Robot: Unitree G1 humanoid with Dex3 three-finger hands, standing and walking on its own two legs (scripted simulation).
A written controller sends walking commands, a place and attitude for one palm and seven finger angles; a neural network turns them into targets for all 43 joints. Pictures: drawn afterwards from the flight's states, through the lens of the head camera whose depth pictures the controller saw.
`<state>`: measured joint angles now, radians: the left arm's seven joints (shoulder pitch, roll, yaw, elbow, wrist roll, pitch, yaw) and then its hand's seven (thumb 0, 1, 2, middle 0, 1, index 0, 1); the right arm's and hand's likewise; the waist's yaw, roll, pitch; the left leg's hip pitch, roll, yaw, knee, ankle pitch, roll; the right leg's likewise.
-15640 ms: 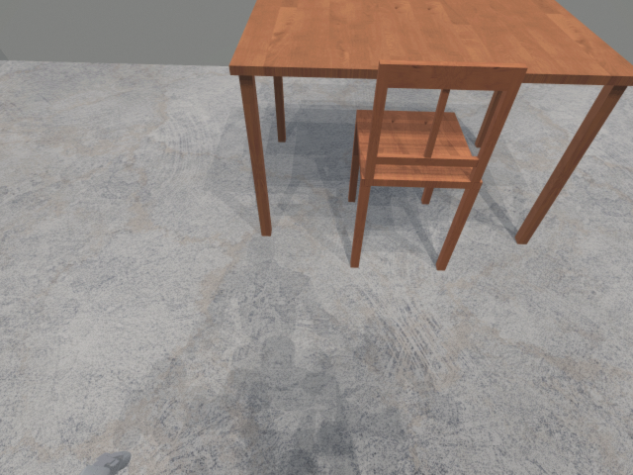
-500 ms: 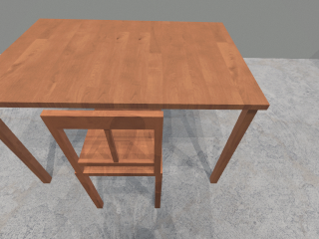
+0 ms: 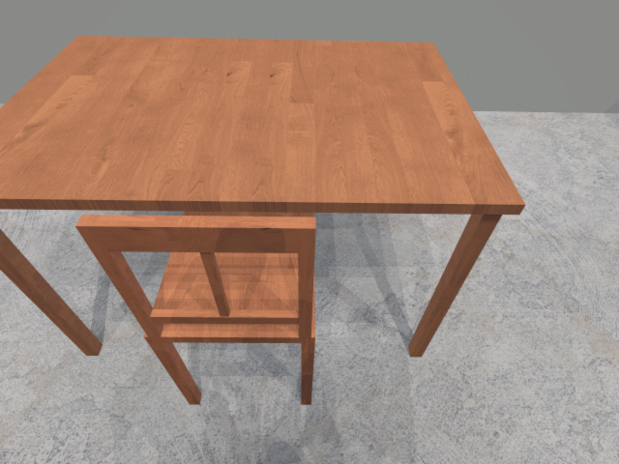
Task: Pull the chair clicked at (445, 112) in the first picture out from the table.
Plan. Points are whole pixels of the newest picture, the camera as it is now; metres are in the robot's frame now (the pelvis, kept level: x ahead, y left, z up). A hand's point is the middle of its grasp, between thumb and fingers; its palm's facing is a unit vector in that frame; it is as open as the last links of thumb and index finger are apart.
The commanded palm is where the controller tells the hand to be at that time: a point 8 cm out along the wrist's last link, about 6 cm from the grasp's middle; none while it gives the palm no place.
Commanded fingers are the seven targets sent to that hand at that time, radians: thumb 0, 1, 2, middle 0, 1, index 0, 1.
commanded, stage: look again from close up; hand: left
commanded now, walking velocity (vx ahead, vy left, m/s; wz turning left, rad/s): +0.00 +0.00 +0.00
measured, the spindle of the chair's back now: (216, 283) +0.44 +0.21 -0.12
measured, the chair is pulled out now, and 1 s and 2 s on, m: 0.00 0.00 0.00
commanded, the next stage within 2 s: raise the hand toward the chair's back in 0.64 s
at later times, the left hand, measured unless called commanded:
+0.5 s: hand out of the picture -0.03 +0.14 -0.17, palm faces +0.06 -0.99 -0.16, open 7.4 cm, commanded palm none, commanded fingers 0.00 0.90 0.90 -0.20 -0.30 -0.20 -0.30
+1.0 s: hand (202, 400) +0.20 +0.15 -0.02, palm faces +0.16 -0.99 -0.07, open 8.0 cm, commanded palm +0.11 +0.20 -0.07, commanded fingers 0.00 0.57 0.76 -0.17 -0.25 -0.17 -0.25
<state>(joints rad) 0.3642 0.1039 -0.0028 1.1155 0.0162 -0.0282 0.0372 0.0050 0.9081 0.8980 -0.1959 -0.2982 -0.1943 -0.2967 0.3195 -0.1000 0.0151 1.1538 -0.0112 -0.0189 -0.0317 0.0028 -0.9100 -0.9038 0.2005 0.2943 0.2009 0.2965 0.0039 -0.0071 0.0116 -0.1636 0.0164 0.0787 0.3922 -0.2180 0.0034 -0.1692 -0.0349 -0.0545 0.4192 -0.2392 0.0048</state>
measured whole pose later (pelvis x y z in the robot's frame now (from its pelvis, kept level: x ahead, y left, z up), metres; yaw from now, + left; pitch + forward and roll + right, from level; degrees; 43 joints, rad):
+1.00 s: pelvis -0.03 -0.01 -0.03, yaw +2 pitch +5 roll +1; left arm 0.29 0.15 -0.01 0.21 -0.17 -0.28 0.05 0.04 0.83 0.85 -0.17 -0.28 -0.17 -0.28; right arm 0.25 -0.30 -0.02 0.77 0.01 -0.31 -0.06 0.02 -0.92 -0.90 0.20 0.29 0.20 0.30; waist -0.04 0.04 -0.06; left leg -0.48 0.01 0.04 0.72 -0.32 0.00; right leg -0.47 -0.06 -0.08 0.74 -0.36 0.00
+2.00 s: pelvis -0.03 +0.00 -0.10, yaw +2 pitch +16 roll -2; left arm 0.41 0.22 0.16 -0.07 -0.25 -0.38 -0.16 0.00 -0.37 0.36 -0.08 -0.10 -0.07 -0.10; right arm 0.20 -0.22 -0.01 0.54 0.01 -0.20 -0.06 0.01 -0.90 -0.90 0.20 0.29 0.20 0.30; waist -0.02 0.02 -0.15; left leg -0.93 0.05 0.00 1.17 -0.52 0.00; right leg -0.88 -0.04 -0.10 1.13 -0.52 -0.01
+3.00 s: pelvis -0.02 +0.00 -0.09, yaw +2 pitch +16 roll -3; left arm 0.30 0.25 0.23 0.04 -0.28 -0.37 -0.24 -0.01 -0.50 0.30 -0.06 -0.08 -0.06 -0.08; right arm 0.22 -0.24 0.02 0.55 0.01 -0.19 -0.05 0.01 -0.90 -0.90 0.21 0.30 0.21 0.30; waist -0.01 0.03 -0.15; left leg -0.91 0.04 0.00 1.15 -0.51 0.01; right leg -0.85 -0.04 -0.11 1.10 -0.52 0.00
